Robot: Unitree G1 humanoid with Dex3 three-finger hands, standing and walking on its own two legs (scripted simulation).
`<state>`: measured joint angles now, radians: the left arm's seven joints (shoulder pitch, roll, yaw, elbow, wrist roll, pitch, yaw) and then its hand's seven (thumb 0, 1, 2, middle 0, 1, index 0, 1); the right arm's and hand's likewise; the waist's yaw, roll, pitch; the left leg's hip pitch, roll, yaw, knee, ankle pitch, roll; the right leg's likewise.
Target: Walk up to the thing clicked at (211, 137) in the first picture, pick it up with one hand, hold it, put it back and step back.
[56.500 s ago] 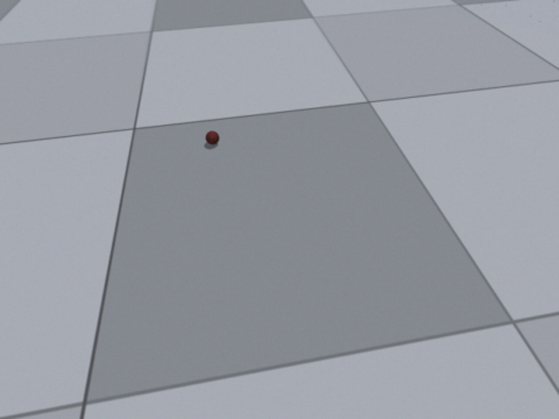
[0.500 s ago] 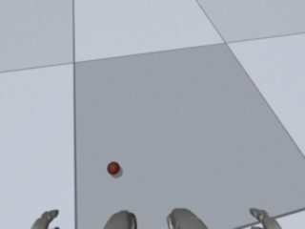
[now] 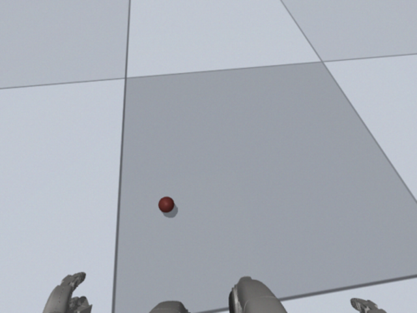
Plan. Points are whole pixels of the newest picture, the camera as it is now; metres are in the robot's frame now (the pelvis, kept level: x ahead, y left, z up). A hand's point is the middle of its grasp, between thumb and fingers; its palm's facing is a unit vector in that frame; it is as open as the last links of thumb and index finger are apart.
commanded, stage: step back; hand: left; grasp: from above
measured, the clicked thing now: (166, 204) +0.62 +0.21 -0.72
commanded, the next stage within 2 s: none
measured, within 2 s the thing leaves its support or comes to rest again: neither
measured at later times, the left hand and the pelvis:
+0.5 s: hand out of the picture -0.09 +0.23 -0.13, palm faces -0.05 -0.91 -0.42, open 7.4 cm; pelvis -0.17 -0.03 +0.01, yaw -3 degrees
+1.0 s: hand out of the picture -0.27 +0.24 -0.15, palm faces -0.07 -0.92 -0.40, open 7.4 cm; pelvis -0.36 -0.03 +0.00, yaw -4 degrees
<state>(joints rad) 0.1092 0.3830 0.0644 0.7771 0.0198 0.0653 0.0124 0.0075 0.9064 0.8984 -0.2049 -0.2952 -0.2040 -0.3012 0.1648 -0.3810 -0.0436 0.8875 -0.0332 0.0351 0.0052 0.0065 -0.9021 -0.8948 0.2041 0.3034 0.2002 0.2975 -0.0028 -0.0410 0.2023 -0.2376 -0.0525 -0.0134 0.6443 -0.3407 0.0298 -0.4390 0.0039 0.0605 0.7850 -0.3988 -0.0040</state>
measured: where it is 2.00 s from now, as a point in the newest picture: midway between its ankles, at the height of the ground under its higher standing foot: outside the picture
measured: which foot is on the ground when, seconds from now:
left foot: down 0.00-0.34, up 0.36-0.64, down 0.66-1.00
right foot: up 0.00-0.30, down 0.32-0.68, up 0.70-0.98, down 1.00-1.00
